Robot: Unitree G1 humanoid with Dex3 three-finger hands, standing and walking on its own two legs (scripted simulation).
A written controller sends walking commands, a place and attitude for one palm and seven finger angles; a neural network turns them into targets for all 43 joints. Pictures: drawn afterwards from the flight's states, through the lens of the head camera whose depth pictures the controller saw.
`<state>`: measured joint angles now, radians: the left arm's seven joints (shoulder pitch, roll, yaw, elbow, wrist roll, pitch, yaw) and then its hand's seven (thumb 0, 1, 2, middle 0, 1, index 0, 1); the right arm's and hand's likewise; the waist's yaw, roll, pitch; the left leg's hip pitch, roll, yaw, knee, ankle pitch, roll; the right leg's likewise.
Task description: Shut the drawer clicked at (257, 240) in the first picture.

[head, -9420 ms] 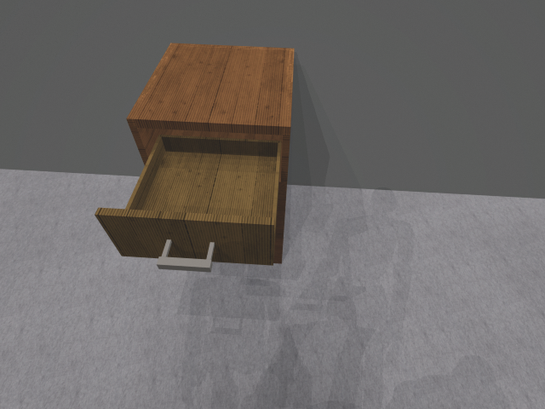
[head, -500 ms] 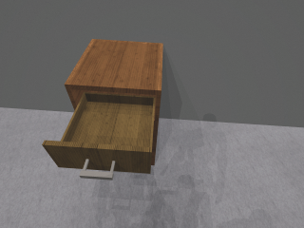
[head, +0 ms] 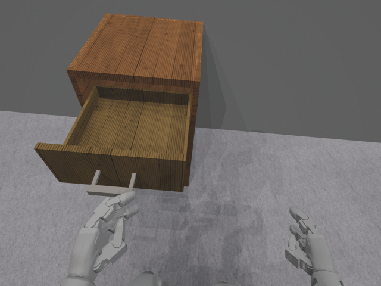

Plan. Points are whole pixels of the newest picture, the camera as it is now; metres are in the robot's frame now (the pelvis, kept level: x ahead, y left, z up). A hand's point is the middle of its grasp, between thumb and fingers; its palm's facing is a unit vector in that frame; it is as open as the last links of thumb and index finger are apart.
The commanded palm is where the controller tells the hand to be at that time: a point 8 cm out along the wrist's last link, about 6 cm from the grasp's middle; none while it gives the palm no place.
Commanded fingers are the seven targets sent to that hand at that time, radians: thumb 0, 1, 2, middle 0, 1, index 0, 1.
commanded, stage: raise the hand and make a fist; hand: left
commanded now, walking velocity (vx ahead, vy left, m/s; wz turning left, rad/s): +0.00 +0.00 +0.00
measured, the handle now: (113, 183) +0.39 +0.23 -0.10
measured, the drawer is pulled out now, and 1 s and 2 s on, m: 0.30 0.30 0.30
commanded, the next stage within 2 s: bring the fist close to the handle in 1.52 s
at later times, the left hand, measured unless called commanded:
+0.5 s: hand (103, 246) +0.20 +0.18 +0.00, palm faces +0.04 -1.00 -0.03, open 3.7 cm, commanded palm +0.16 +0.24 +0.00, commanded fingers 0.00 0.90 0.90 -1.10 -1.27 -1.10 -1.27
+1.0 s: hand (98, 251) +0.19 +0.19 -0.01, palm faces -0.03 -1.00 -0.02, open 3.2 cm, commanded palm +0.17 +0.25 +0.00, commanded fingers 0.00 0.90 0.90 -1.40 -1.60 -1.40 -1.60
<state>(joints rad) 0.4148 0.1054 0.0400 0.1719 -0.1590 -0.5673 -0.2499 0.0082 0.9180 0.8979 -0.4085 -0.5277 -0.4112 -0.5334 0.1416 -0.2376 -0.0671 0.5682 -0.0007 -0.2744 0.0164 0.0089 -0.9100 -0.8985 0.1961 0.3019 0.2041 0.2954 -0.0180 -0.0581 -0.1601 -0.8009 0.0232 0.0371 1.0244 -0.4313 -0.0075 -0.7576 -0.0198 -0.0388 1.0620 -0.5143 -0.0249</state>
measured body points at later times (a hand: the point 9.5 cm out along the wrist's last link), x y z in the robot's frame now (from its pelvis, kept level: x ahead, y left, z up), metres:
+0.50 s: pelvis -0.01 -0.01 -0.04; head +0.06 -0.01 +0.41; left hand +0.19 +0.23 +0.00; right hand +0.14 -0.24 -0.14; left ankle +0.04 +0.12 -0.67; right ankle +0.01 -0.10 -0.67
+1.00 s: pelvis +0.00 +0.02 -0.04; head +0.07 +0.04 +0.40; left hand +0.19 +0.24 +0.00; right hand +0.22 -0.19 -0.10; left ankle +0.04 +0.12 -0.67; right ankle +0.01 -0.10 -0.67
